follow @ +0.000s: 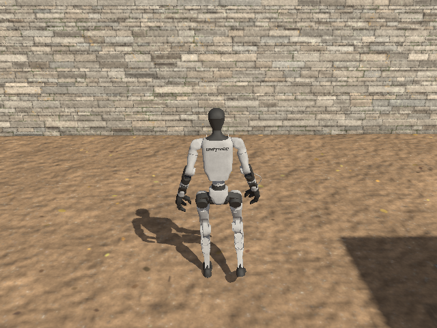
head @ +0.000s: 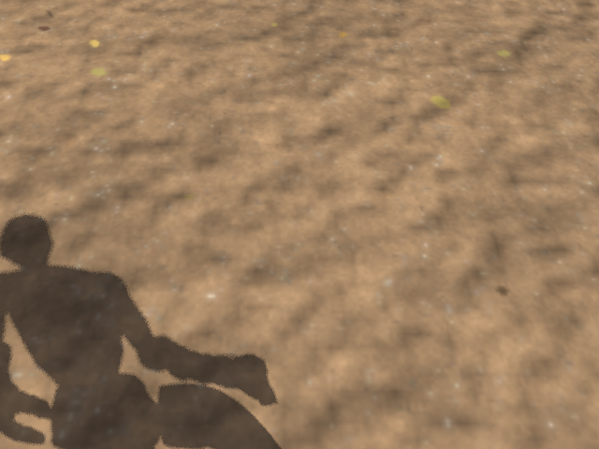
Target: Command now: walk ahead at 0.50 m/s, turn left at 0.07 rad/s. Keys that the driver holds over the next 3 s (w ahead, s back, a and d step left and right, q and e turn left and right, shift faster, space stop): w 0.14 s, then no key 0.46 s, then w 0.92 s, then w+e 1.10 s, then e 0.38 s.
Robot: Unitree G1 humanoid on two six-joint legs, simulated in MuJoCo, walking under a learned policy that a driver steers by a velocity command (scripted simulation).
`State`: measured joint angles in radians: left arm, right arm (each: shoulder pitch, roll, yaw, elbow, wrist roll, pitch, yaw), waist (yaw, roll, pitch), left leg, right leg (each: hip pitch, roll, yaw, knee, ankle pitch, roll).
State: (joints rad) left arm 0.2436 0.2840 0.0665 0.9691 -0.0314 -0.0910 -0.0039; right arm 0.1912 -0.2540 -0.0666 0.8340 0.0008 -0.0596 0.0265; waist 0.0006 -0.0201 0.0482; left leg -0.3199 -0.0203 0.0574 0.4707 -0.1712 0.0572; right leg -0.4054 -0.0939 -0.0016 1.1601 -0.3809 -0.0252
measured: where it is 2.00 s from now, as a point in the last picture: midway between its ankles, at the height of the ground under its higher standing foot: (332, 286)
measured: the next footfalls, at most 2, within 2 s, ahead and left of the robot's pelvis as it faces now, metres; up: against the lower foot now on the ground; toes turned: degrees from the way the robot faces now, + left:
right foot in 0.34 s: +0.38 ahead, -0.14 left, +0.00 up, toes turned -2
left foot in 0.68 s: +0.32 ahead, +0.09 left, +0.00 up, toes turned -1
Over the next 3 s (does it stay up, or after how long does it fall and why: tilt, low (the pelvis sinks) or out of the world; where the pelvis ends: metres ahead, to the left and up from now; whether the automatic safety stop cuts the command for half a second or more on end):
stays up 1.37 -0.28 -0.02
